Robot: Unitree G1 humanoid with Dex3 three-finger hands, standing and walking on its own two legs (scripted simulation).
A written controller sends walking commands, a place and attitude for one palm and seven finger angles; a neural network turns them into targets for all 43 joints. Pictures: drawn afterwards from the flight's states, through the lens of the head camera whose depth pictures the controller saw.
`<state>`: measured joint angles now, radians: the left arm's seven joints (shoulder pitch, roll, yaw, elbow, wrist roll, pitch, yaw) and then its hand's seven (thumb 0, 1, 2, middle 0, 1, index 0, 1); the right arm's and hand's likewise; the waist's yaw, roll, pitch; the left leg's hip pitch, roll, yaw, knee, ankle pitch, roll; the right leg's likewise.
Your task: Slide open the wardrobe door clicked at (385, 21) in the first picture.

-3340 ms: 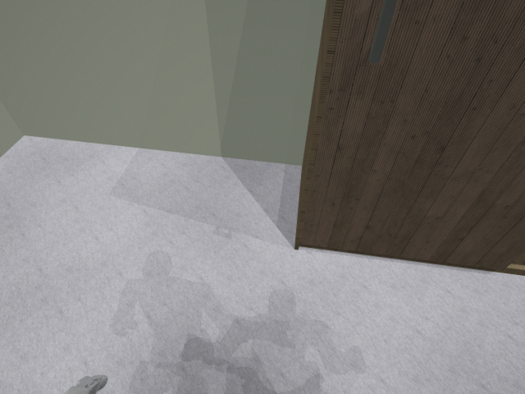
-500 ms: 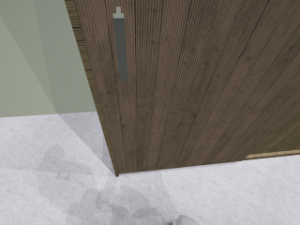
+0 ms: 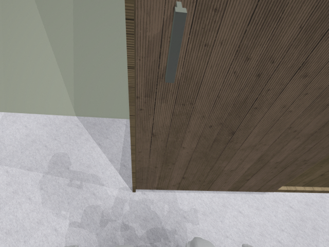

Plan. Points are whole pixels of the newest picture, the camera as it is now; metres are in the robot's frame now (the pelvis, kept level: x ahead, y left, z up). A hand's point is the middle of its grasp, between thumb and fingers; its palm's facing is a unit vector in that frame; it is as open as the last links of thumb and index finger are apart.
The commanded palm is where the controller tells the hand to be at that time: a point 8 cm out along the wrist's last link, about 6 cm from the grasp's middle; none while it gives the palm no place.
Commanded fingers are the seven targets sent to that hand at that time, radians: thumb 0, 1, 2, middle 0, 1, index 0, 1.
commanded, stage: come to a stop and stand still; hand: left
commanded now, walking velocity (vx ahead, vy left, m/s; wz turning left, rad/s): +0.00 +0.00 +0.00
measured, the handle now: (174, 45) +0.48 +0.04 +0.24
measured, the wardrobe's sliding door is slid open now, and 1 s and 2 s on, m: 0.00 0.00 0.00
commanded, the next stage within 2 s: look again from close up in 1.60 s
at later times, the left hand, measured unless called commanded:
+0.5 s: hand out of the picture -0.06 +0.19 -0.15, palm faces +0.01 -0.98 -0.21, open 7.4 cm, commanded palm none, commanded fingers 0.00 0.90 0.90 -0.20 -0.30 -0.20 -0.30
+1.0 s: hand out of the picture -0.11 +0.12 -0.16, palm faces +0.03 -0.99 -0.14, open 7.4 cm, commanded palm none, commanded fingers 0.00 0.90 0.90 -0.20 -0.30 -0.20 -0.30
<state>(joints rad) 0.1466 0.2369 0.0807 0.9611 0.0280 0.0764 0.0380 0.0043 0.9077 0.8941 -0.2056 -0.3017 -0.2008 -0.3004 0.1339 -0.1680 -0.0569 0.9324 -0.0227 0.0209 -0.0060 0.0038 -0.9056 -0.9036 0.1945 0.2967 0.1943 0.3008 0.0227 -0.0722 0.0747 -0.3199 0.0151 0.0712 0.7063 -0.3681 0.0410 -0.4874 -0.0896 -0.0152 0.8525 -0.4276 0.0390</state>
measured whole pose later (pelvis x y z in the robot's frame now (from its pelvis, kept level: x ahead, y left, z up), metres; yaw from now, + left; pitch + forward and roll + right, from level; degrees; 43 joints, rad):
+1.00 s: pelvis -0.05 -0.02 +0.02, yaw -2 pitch -1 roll +0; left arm 0.39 0.08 0.00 1.17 0.01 0.00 0.05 0.00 0.91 0.89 -0.20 -0.30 -0.20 -0.30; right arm 0.36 -0.08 -0.01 1.18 -0.01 0.01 -0.04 0.01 -0.90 -0.90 0.19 0.30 0.19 0.30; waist -0.01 -0.01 0.02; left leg -0.27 0.01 0.09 0.41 -0.12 0.02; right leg -0.12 0.05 -0.06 0.44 -0.30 -0.07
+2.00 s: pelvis -0.02 +0.01 +0.01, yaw -4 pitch -2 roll +0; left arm 0.31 0.16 -0.01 1.04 0.02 -0.02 0.06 0.01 0.91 0.89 -0.20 -0.30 -0.20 -0.30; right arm 0.28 -0.16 0.00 1.05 -0.01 -0.02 -0.04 0.01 -0.94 -0.90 0.20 0.30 0.20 0.30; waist 0.00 -0.01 0.00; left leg -0.27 -0.02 0.06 0.58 -0.28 0.05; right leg -0.10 0.03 -0.01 0.52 -0.39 -0.03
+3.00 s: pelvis -0.02 +0.00 +0.02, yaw -4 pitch +0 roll +1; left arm 0.22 0.26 -0.02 1.07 0.02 -0.02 0.02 0.00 0.91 0.89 -0.21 -0.30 -0.20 -0.30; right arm 0.16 -0.24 0.01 1.10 0.00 -0.02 -0.02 0.01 -0.90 -0.90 0.20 0.30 0.20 0.30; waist 0.01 -0.02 0.03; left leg -0.23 -0.02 0.06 0.41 -0.18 0.03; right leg -0.08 0.03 -0.01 0.41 -0.32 -0.04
